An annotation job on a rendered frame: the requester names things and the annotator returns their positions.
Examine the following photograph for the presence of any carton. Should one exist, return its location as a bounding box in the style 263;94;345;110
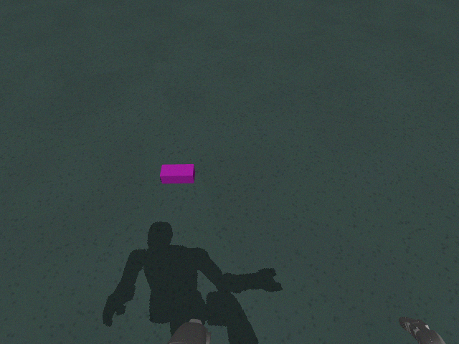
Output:
160;164;195;183

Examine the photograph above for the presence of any right robot hand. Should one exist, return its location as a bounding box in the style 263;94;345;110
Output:
399;317;445;344

